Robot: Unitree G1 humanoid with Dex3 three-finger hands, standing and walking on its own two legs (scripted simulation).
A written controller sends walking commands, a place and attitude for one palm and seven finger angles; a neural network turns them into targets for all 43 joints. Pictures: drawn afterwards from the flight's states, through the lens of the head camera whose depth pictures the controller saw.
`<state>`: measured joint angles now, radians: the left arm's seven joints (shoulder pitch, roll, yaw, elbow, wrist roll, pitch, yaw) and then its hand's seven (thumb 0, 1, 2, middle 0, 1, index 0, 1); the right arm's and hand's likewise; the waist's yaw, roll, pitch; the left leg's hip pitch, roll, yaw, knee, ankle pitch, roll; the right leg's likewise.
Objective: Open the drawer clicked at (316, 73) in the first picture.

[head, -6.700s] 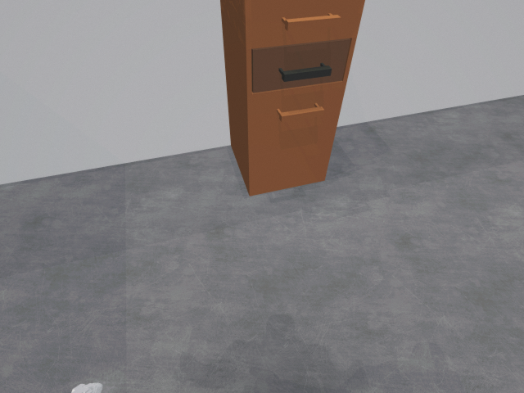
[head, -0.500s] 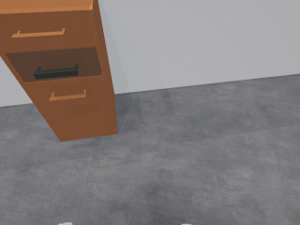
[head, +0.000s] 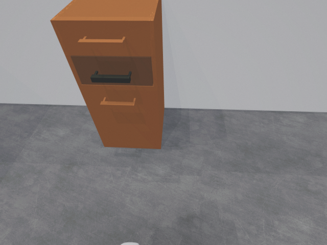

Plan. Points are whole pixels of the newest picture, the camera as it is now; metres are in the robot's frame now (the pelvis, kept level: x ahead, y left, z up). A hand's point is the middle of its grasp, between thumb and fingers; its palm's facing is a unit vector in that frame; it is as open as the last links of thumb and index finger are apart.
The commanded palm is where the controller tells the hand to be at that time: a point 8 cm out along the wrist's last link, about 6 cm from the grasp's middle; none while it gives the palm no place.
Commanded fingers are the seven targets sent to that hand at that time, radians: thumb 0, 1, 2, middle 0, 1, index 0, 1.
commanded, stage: take the last steps up to it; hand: left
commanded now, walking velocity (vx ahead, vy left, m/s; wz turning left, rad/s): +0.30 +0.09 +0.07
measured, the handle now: (112, 75) +0.85 +0.35 -0.10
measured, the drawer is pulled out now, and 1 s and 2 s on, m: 0.00 0.00 0.00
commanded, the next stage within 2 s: come to a stop and stand still in 0.78 s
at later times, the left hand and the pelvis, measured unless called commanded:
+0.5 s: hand (76, 233) +0.17 +0.29 -0.18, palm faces +0.05 -0.99 -0.15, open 7.4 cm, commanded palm none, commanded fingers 0.00 0.90 0.90 -0.20 -0.30 -0.20 -0.30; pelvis +0.12 +0.11 +0.00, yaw +0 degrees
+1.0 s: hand (104, 173) +0.37 +0.26 -0.18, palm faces -0.01 -0.97 -0.23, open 7.1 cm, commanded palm none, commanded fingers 0.00 0.90 0.90 -0.20 -0.30 -0.20 -0.30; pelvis +0.31 +0.08 -0.01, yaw -3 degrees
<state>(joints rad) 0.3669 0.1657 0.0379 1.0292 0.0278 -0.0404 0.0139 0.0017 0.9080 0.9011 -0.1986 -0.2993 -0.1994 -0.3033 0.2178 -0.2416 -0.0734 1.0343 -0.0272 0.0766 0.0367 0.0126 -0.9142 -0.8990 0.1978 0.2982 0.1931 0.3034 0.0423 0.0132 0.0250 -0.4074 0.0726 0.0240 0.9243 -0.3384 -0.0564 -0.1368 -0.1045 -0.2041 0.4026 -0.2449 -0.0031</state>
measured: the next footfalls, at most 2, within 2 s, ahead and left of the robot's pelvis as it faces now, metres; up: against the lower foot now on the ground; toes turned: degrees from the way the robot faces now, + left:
left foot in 0.16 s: +0.09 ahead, +0.17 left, +0.00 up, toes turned +8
right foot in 0.76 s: +0.35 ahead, -0.02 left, +0.00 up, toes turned -10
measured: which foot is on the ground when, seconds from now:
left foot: up 0.00-0.14, down 0.16-0.76, up 0.78-1.00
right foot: down 0.00-0.16, up 0.18-0.74, down 0.76-1.00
